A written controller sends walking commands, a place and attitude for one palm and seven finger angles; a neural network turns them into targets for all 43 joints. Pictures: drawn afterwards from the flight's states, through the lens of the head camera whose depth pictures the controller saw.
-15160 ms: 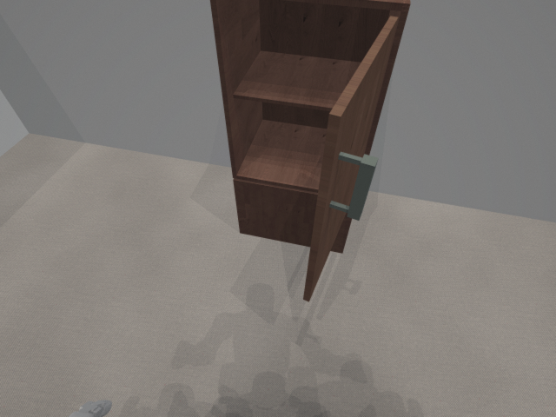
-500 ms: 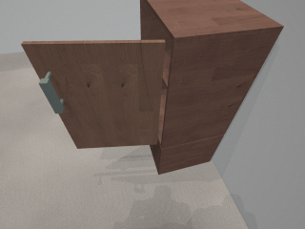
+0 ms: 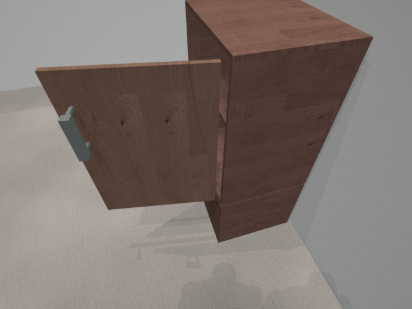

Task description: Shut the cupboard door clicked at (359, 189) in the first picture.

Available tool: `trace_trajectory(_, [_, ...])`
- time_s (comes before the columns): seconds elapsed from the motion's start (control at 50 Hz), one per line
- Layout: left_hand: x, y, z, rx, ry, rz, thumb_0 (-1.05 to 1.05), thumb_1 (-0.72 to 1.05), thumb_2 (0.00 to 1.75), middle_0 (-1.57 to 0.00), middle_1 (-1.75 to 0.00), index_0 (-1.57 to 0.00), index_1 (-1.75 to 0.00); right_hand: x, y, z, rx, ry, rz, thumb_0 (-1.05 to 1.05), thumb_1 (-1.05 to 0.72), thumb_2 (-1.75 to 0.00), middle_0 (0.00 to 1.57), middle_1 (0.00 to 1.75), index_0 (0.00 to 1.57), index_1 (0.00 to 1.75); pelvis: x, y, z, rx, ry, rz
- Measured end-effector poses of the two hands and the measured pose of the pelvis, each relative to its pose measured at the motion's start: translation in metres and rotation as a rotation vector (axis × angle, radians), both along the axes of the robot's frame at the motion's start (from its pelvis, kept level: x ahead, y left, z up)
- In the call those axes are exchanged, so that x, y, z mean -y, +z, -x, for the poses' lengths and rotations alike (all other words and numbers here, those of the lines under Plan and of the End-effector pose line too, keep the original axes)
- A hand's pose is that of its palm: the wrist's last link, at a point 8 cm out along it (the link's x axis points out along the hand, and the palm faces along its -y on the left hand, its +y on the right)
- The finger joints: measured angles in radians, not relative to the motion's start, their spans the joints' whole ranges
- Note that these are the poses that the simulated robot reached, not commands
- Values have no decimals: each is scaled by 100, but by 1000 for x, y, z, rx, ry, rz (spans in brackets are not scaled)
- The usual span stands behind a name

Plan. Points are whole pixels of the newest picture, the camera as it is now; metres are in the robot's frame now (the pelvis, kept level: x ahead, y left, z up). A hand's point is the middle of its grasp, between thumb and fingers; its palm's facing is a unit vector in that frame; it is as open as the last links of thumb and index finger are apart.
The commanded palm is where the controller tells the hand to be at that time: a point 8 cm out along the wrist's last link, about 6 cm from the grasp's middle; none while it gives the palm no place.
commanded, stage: look again from close up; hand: left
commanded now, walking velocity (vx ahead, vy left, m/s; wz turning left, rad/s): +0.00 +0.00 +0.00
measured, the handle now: (77, 134) +0.53 +0.38 +0.03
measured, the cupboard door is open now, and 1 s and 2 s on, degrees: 79 79 79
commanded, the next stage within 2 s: shuffle to correct the standing spot in 0.28 s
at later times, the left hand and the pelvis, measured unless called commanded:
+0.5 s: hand out of the picture +0.01 +0.18 -0.17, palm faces +0.04 -0.98 -0.19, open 7.3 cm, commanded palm none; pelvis +0.01 +0.01 +0.00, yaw +0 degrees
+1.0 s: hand out of the picture +0.16 +0.23 -0.15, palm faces +0.13 -0.97 -0.22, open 7.4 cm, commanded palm none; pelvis +0.09 +0.04 +0.00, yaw +7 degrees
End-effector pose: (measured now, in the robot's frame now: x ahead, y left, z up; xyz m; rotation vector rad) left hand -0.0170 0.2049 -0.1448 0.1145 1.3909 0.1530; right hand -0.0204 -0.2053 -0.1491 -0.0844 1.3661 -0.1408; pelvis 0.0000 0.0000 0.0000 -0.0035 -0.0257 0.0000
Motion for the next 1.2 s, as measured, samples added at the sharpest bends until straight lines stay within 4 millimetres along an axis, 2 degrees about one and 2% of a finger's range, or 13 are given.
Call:
trace_trajectory(0.14, [-25, 7, -21, 61, -8, -43, 1, 92, 89, -20, -30, -20, -30, -17, 0, -2, -2, 20, -26, 0, -92, -90, 20, 30, 20, 29, -8, 2, -3, 3, -1, -10])
trace_trajectory(0.26, [-31, 9, -28, 65, -17, -46, 1, 91, 89, -20, -30, -20, -30, -17, 1, -5, -12, 24, -19, 0, -92, -90, 20, 30, 20, 29, -12, 3, -4, 4, -4, -13])
trace_trajectory(0.54, [-26, 0, -22, 20, 14, -17, 1, 91, 89, -20, -30, -20, -30, 1, 1, -20, -46, 56, 31, 0, -91, -90, 20, 30, 20, 29, -14, -1, -13, -1, 13, -6])
trace_trajectory(0.62, [-34, -7, -17, 22, 69, -10, 1, 91, 89, -20, -30, -20, -30, 2, 4, -32, -67, 87, 57, 0, -91, -90, 20, 30, 20, 29, -20, -5, -19, -10, 52, 7])
trace_trajectory(0.72, [-53, -13, -17, -18, 102, -7, 1, 91, 89, -20, -30, -20, -30, -7, 9, -55, -34, 107, 86, 0, -91, -90, 20, 30, 20, 29, -35, -8, -34, -14, 66, -7])
trace_trajectory(0.8, [-67, -4, -45, 3, 93, -20, 1, 91, 89, -20, -30, -20, -30, -17, 14, -63, -28, 112, 79, 0, -91, -90, 20, 30, 20, 29, -40, -1, -46, -24, 88, 0])
trace_trajectory(0.9, [-74, 11, -103, 113, 84, -41, 1, 91, 89, -20, -30, -20, -30, -27, 14, -74, -62, 136, 43, 0, -91, -90, 20, 30, 20, 29, -41, 5, -63, -32, 110, 1])
trace_trajectory(1.0, [-68, 22, -166, 216, 46, -66, 1, 91, 89, -20, -30, -20, -30, -27, 3, -91, -87, 136, 1, 0, -91, -90, 20, 30, 20, 30, -35, 2, -85, -30, 116, -12])
trace_trajectory(1.06, [-62, 19, -193, 295, 37, -92, 1, 91, 89, -20, -30, -20, -30, -19, -14, -107, -95, 134, -20, 0, -91, -90, 20, 30, 20, 30, -28, -11, -102, -20, 123, -38])
trace_trajectory(1.12, [-58, 20, -194, 298, 61, -98, 0, 91, 89, -20, -30, -20, -30, -11, -18, -133, -89, 152, -11, 0, -91, -90, 20, 30, 20, 30, -26, -11, -112, -4, 141, -32])
trace_trajectory(1.2, [-59, 26, -174, 211, 109, -114, 0, 93, 89, -21, -30, -20, -30, -7, -5, -179, -23, 165, -2, 0, -91, -90, 20, 30, 20, 29, -26, 1, -125, -18, 140, -42])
